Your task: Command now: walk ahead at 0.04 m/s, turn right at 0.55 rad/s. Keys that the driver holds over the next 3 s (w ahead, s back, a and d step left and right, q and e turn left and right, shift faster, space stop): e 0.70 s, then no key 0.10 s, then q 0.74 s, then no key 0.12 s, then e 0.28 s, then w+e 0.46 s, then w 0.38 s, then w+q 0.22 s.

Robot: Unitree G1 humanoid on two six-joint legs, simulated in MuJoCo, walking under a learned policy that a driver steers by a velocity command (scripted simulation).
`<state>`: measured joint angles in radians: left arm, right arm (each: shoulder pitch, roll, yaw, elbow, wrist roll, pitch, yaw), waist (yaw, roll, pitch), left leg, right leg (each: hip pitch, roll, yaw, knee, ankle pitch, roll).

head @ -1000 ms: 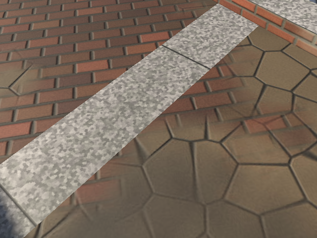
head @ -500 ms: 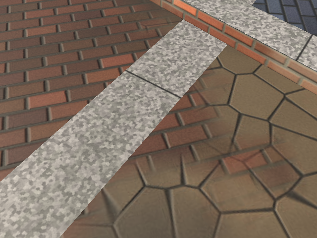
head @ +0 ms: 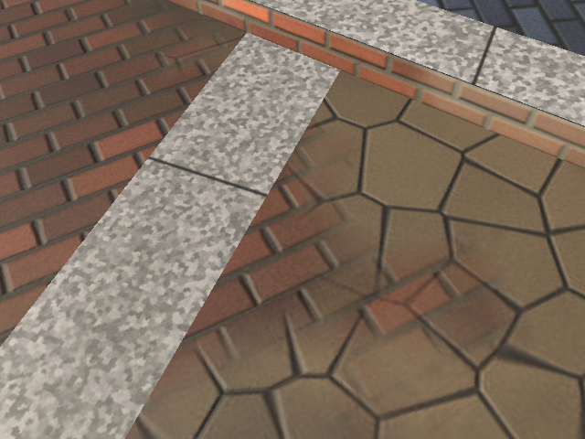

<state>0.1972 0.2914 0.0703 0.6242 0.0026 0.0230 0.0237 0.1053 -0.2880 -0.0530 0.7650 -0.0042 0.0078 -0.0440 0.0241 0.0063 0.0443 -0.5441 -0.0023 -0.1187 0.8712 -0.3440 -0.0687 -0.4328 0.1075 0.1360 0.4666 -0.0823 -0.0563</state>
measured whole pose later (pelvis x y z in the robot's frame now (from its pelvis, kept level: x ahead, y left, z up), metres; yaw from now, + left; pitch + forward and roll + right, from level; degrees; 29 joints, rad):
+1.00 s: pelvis +0.00 +0.01 +0.00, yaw -27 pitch +0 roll -1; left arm 0.12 0.23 0.02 0.68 0.02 0.01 0.00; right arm 0.19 -0.29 -0.06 0.75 0.00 0.02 0.00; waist -0.03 0.03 0.02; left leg -0.27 0.05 -0.03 0.55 -0.25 -0.04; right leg -0.25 0.08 0.04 0.51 -0.26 -0.04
